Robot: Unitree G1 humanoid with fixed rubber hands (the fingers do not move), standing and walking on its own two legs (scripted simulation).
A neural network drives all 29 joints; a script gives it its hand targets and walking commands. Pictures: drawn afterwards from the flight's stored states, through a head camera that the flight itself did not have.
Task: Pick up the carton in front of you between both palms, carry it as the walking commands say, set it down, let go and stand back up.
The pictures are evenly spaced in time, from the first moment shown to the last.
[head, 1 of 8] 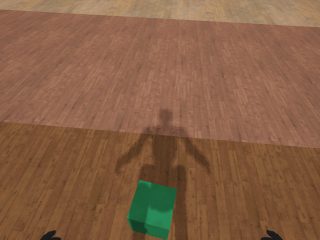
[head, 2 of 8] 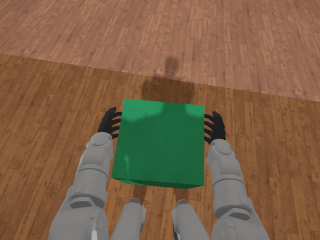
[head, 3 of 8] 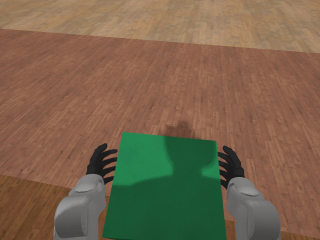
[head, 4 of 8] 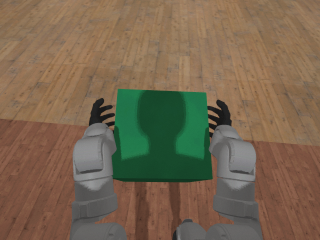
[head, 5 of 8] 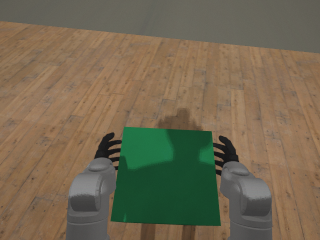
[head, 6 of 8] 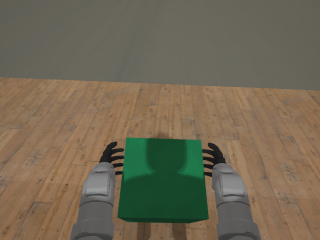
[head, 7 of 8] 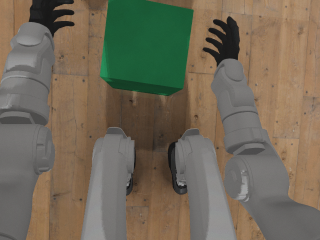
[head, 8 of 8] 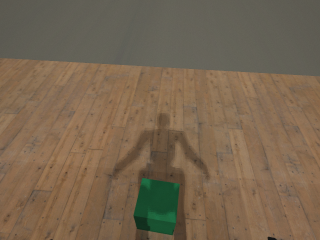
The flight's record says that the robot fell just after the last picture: no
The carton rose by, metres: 0.66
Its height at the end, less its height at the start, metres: -0.24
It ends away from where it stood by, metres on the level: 6.03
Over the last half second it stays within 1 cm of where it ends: yes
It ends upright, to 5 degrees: yes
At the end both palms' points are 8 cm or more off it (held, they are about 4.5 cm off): yes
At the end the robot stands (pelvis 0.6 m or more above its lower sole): yes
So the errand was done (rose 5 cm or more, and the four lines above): yes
